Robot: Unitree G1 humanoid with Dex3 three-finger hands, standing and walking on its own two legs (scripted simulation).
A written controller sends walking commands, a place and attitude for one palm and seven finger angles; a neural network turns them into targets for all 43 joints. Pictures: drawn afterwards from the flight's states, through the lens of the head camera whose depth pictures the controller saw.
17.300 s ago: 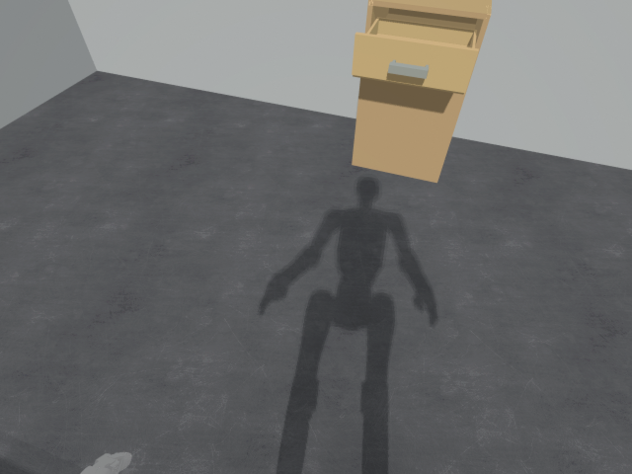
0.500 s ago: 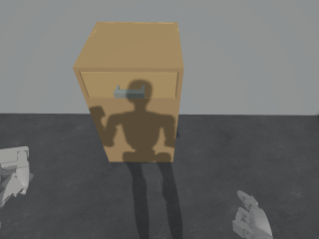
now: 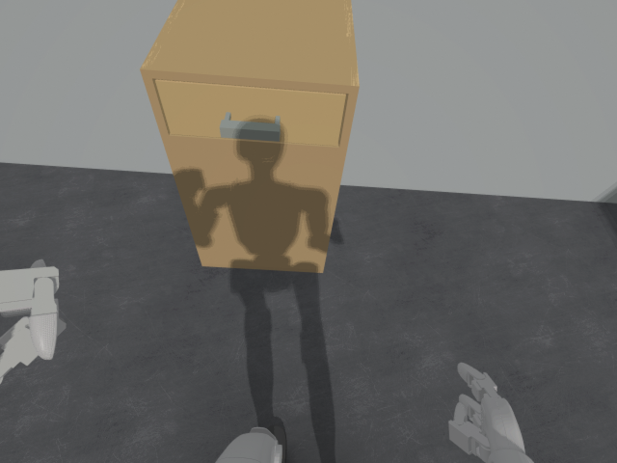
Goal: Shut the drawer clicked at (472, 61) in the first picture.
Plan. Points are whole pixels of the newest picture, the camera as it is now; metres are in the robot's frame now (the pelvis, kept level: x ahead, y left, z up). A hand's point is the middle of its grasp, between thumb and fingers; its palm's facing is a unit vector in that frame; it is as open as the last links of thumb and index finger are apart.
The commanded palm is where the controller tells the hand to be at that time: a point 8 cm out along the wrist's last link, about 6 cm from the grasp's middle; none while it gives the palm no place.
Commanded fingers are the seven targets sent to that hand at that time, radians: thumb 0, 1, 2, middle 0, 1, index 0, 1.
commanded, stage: step back with the hand held close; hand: left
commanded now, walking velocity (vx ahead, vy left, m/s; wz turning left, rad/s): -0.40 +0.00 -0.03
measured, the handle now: (251, 124) +0.77 +0.16 -0.07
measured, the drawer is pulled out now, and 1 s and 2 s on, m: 0.00 0.00 0.00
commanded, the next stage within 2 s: stop stepping back and stand still in 0.30 s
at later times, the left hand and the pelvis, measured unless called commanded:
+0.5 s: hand out of the picture +0.12 +0.22 +0.20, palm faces +0.20 -0.87 -0.45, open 3.3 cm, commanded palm +0.06 +0.28 +0.19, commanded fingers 0.00 0.90 0.90 -1.40 -1.60 -1.40 -1.60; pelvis -0.10 +0.01 +0.02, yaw -5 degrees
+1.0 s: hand out of the picture +0.05 +0.21 +0.20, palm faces +0.27 -0.85 -0.46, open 3.3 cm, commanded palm -0.01 +0.27 +0.19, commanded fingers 0.00 0.90 0.90 -1.40 -1.60 -1.40 -1.60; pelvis -0.16 +0.00 +0.01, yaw -4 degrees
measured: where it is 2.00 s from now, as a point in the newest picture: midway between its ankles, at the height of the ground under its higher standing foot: outside the picture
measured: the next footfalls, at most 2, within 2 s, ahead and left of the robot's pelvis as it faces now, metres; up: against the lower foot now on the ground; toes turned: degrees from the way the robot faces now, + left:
left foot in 0.18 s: +0.07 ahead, +0.10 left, +0.00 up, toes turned -1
right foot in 0.58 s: -0.18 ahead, -0.10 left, +0.00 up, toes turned -7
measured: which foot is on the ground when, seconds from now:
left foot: down 0.00-0.04, up 0.06-0.16, down 0.18-0.58, up 0.60-0.76, down 0.78-1.00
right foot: down 0.00-0.18, up 0.20-0.56, down 0.58-1.00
